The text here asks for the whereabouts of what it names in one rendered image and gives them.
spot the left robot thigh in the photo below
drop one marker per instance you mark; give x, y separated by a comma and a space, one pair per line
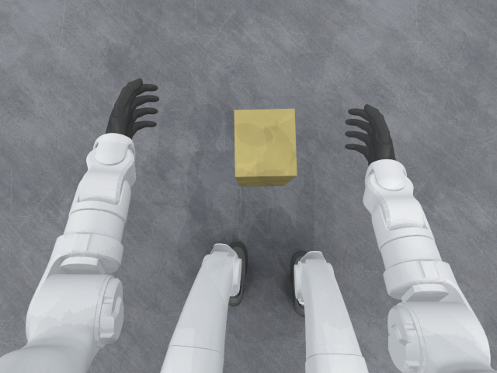
197, 344

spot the robot left forearm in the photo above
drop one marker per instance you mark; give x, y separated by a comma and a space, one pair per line
91, 243

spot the right robot hand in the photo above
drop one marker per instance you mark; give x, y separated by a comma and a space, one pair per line
378, 141

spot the left robot upper arm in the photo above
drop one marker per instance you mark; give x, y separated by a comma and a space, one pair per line
74, 315

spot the right robot foot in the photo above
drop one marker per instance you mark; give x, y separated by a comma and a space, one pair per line
299, 308

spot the right robot upper arm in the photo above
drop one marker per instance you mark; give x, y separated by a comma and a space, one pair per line
436, 337

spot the carton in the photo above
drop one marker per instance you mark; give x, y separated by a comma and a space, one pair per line
265, 147

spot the robot right forearm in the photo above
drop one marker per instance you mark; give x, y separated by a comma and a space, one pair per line
415, 271

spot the left robot hand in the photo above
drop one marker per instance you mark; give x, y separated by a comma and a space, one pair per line
124, 114

